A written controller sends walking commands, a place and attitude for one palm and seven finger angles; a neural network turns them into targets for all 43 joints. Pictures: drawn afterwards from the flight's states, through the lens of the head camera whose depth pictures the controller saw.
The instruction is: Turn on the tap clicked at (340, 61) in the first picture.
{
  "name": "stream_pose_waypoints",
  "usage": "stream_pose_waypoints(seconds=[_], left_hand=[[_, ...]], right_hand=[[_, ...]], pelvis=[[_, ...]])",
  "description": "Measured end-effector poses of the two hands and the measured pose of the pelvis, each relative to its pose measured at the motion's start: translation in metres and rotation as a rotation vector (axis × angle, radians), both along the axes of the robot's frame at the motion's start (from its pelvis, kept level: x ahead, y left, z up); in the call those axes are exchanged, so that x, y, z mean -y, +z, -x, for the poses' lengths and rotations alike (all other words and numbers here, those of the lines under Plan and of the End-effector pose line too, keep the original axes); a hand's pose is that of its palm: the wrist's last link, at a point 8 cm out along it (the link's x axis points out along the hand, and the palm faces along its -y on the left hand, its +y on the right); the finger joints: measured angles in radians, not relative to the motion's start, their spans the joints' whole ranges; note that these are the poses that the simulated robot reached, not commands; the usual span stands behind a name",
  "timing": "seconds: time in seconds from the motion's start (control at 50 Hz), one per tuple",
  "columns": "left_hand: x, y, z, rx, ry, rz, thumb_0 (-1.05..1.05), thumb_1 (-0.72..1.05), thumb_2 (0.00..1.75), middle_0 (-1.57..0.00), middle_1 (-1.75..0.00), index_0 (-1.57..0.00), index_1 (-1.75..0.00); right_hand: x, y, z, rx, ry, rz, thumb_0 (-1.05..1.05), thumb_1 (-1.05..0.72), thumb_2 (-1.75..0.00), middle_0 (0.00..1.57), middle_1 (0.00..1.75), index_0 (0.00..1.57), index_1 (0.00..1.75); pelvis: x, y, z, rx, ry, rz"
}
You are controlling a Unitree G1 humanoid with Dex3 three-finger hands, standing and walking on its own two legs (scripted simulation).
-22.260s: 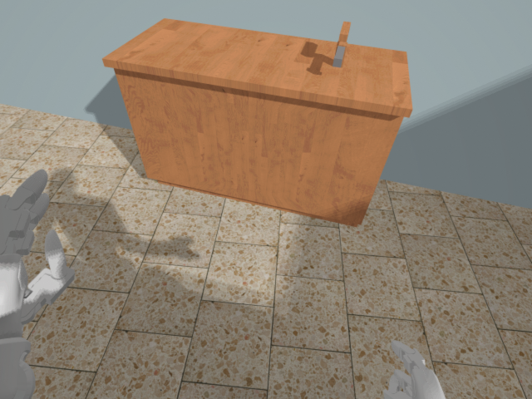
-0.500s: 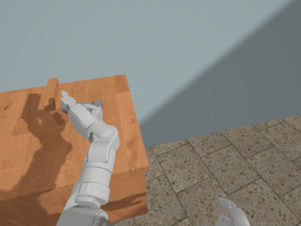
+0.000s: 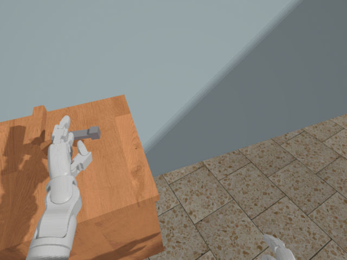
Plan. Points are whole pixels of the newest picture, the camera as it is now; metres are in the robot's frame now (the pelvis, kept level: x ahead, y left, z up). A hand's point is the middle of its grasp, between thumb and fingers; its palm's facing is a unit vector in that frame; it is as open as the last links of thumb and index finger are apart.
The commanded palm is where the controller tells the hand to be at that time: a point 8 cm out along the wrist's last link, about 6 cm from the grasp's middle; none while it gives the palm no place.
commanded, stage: draw the hand back beside the body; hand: left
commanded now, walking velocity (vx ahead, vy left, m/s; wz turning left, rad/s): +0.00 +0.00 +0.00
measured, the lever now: (95, 132) +0.46 +0.26 +0.03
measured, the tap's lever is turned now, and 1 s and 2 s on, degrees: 79 79 79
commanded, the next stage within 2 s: step back with the hand held close in 1.16 s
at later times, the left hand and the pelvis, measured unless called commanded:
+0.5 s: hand (60, 171) +0.25 +0.23 +0.14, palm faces +0.33 -0.91 -0.27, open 7.6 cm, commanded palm +0.21 +0.27 +0.15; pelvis +0.00 +0.01 +0.01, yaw +1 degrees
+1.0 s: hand (28, 185) +0.21 +0.26 +0.16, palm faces +0.44 -0.82 -0.36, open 7.4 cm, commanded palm +0.17 +0.30 +0.18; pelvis +0.02 +0.01 +0.00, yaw +2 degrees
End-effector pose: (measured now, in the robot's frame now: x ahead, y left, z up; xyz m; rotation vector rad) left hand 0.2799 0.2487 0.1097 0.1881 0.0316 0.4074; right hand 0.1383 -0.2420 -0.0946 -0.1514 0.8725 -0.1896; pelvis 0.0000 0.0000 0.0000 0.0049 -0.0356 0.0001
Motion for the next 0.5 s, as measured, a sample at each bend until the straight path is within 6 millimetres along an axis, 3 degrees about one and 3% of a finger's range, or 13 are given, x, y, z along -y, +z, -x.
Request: stream_pose_waypoints(seconds=[0.06,0.14,0.3,0.5], left_hand=[[-0.013,0.009,0.022,0.007,-0.037,-0.072,0.01,0.89,0.9,-0.17,-0.18,-0.17,-0.18],[-0.014,0.023,0.039,0.069,-0.074,-0.107,0.01,0.9,0.9,-0.17,-0.19,-0.17,-0.19],[-0.005,0.028,0.043,0.105,-0.143,-0.101,0.01,0.89,0.9,-0.18,-0.21,-0.18,-0.21],[-0.025,0.04,0.066,0.118,-0.098,-0.135,0.01,0.89,0.9,-0.19,-0.25,-0.19,-0.24]], right_hand=[[0.001,0.001,0.003,0.017,0.023,0.012,0.01,-0.9,-0.9,0.2,0.3,0.2,0.3],[-0.004,0.002,-0.001,0.018,0.073,0.026,0.01,-0.9,-0.9,0.2,0.3,0.2,0.3],[-0.027,0.015,-0.027,0.104,0.113,-0.005,0.01,-0.9,-0.9,0.2,0.3,0.2,0.3],[-0.044,0.022,-0.048,0.152,0.148,-0.025,0.01,-0.9,-0.9,0.2,0.3,0.2,0.3]], pelvis=[[-0.002,0.002,0.0,0.022,0.006,0.002],[-0.005,0.004,0.003,0.04,0.019,0.002],[-0.009,0.007,0.005,0.045,0.014,0.001],[-0.013,0.008,-0.004,0.044,0.015,0.005]])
